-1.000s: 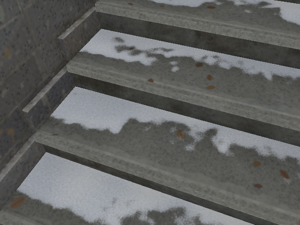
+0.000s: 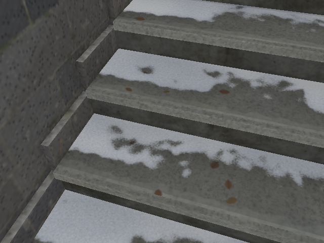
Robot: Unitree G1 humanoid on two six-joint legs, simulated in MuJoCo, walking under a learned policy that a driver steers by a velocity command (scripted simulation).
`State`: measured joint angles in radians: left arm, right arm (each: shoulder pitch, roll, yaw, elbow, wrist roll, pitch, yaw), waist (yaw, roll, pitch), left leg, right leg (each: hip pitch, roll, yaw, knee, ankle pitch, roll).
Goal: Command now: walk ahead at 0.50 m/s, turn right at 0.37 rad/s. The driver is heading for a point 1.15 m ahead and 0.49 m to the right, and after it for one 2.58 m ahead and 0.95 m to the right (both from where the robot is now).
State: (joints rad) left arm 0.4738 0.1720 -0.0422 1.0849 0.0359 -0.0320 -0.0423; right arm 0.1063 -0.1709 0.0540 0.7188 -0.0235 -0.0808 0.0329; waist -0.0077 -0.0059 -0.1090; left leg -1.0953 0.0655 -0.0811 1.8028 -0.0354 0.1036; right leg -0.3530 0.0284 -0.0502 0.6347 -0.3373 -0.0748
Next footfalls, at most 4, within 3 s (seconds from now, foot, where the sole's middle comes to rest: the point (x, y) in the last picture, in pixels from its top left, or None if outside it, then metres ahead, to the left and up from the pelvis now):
0.16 left None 0.21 0.17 -0.58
0.34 left None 0.21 0.24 -0.76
0.62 right None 0.44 0.00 -0.61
1.02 left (158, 161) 0.77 0.04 -0.46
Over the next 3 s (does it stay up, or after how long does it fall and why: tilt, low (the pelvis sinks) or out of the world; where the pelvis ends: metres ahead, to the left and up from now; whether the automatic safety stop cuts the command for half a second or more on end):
stays up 1.13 -0.69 0.59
